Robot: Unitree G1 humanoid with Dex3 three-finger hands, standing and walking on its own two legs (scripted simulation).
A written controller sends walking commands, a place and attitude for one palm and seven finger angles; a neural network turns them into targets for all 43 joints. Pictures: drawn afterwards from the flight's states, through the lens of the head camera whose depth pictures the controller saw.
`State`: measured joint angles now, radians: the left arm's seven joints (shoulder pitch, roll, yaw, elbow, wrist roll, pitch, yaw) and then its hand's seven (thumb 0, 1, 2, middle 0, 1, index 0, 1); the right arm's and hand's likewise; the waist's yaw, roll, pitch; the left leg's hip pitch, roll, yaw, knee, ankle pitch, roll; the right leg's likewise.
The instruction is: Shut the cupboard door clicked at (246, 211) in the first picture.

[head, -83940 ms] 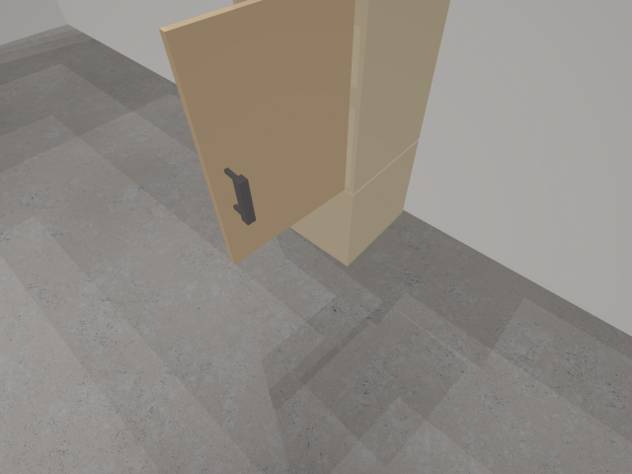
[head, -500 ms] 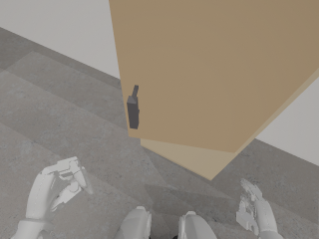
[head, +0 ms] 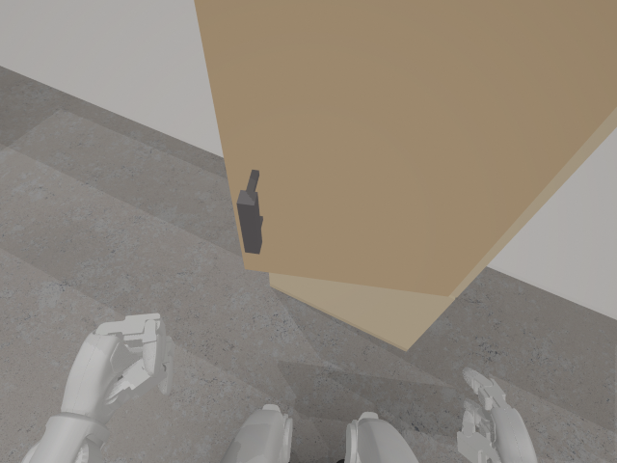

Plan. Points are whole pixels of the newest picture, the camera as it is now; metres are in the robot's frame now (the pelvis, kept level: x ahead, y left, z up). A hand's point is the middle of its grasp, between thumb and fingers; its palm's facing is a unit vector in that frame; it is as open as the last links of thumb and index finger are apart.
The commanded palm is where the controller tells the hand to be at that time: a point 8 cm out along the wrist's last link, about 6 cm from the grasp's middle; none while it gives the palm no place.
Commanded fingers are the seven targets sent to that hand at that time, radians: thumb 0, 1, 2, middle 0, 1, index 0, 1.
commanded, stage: raise the hand and make a fist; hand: left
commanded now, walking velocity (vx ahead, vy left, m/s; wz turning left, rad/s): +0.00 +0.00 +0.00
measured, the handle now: (253, 213) +0.45 +0.12 +0.01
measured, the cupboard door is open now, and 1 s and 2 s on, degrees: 19 19 19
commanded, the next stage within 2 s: bring the fist close to the handle in 0.22 s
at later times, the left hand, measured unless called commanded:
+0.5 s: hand (189, 349) +0.24 +0.16 +0.04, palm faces -0.04 -1.00 -0.03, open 3.1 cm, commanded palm +0.23 +0.21 +0.04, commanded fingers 0.00 0.90 0.90 -1.30 -1.50 -1.30 -1.50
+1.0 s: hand (244, 317) +0.29 +0.11 +0.02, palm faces -0.12 -0.99 +0.01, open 3.1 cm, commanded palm +0.28 +0.16 +0.02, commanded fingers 0.00 0.90 0.90 -1.30 -1.50 -1.30 -1.50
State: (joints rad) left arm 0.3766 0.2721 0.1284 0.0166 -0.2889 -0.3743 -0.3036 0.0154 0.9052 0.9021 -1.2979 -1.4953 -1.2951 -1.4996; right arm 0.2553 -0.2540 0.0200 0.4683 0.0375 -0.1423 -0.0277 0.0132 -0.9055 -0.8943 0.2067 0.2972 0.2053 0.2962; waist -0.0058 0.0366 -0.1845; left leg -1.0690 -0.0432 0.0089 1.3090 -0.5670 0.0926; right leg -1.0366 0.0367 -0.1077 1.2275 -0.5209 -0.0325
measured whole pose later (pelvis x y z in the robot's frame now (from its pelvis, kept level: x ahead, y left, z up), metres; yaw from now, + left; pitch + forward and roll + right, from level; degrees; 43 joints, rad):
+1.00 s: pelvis +0.01 -0.02 -0.01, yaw +0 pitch +21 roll -3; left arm 0.11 0.20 -0.02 0.16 -0.18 -0.41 -0.14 0.02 0.90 0.90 -1.30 -1.50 -1.30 -1.50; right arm 0.23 -0.25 0.02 0.50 0.01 -0.09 -0.01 0.01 -0.91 -0.89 0.21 0.30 0.20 0.30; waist -0.03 0.03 -0.19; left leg -1.13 -0.04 0.01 1.35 -0.59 0.07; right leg -1.11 0.04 -0.11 1.29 -0.55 -0.06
